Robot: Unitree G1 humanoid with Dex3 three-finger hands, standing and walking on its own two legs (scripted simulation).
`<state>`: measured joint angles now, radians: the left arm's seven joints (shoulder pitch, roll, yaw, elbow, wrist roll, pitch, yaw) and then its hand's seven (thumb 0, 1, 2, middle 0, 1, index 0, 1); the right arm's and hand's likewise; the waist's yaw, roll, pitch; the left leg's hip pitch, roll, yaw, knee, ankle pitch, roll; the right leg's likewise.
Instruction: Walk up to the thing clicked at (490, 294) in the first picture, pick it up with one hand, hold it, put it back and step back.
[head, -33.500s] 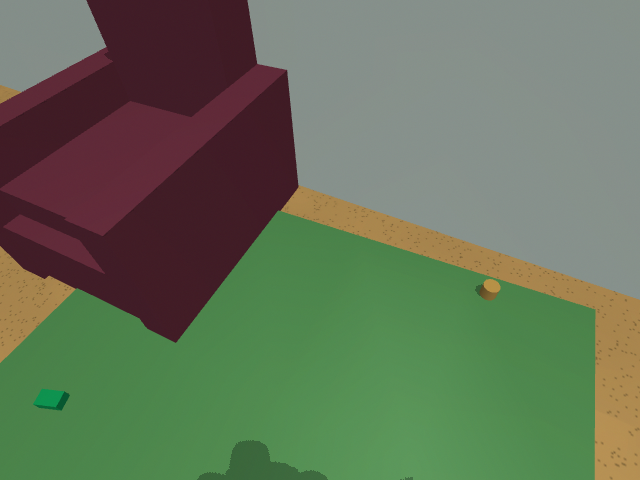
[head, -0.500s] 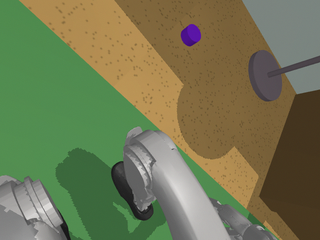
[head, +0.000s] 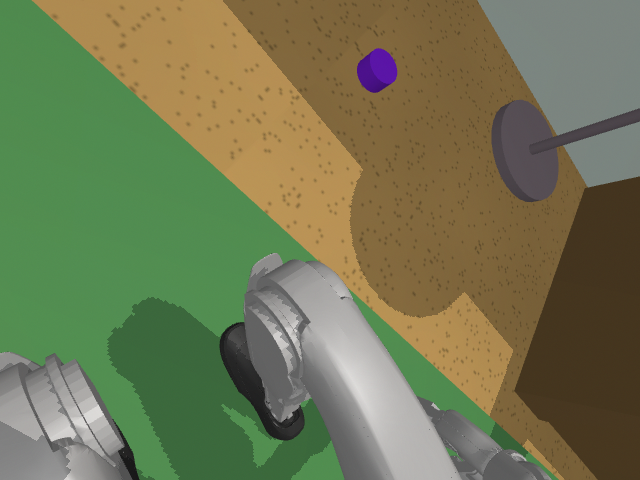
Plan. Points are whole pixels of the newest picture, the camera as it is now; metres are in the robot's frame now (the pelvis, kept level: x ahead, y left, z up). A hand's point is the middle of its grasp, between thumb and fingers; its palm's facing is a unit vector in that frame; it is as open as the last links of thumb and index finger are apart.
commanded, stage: open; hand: left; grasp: from above
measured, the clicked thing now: out of the picture +0.46 +0.38 -0.29
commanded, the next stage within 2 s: withdraw in 0.28 s
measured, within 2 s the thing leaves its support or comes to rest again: neither
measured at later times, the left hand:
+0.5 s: hand out of the picture +0.46 +0.36 -0.25, palm faces -0.42 -0.17 -0.89, open 13.9 cm
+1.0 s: hand out of the picture +0.44 +0.38 -0.10, palm faces -0.45 -0.12 -0.88, open 14.0 cm
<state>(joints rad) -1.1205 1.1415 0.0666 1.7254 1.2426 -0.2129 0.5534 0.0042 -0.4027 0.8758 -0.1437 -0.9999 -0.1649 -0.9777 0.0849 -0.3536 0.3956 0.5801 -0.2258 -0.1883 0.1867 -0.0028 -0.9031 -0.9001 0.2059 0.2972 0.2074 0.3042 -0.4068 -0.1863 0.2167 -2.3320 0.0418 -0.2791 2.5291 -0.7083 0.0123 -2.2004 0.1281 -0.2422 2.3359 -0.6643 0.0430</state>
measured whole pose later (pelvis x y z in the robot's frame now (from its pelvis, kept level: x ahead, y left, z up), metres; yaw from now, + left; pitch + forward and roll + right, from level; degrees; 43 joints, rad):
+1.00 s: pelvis +0.00 -0.01 +0.04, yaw +6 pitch +33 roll -11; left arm -1.00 0.82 -0.05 1.25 1.12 -0.07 0.14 0.00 -0.49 0.99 -0.09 -0.97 -0.09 -0.98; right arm 0.14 -0.30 0.16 0.58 -0.09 -0.01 0.16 0.00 -0.90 -0.90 0.21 0.30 0.21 0.30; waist -0.24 0.00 -0.03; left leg -2.28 0.02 -0.17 2.34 -0.65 0.02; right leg -2.16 0.08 -0.15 2.23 -0.67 0.02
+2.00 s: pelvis +0.00 +0.00 +0.17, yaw +12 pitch +32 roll -7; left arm -0.33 0.52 0.04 0.53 0.48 0.11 0.02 0.01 0.83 0.89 -0.22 -0.31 -0.21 -0.31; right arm 0.10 -0.28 0.01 0.59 0.02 0.02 0.04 0.00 -0.91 -0.90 0.20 0.30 0.21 0.30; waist -0.07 0.03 -0.18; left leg -1.87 0.01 -0.09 1.92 -0.63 0.02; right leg -1.78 0.05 -0.08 1.86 -0.65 0.02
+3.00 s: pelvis +0.09 +0.02 +0.40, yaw +19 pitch +10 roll -3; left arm 0.51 0.23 0.02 -0.11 -0.06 0.45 0.02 0.01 0.91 0.90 -0.20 -0.30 -0.20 -0.30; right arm 0.27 -0.22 0.05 0.51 0.01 -0.21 -0.18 0.01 -0.90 -0.90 0.21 0.30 0.21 0.30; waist -0.04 0.05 -0.16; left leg -0.69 0.00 -0.07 1.00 -0.48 0.01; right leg -0.61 0.03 -0.04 0.92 -0.49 0.00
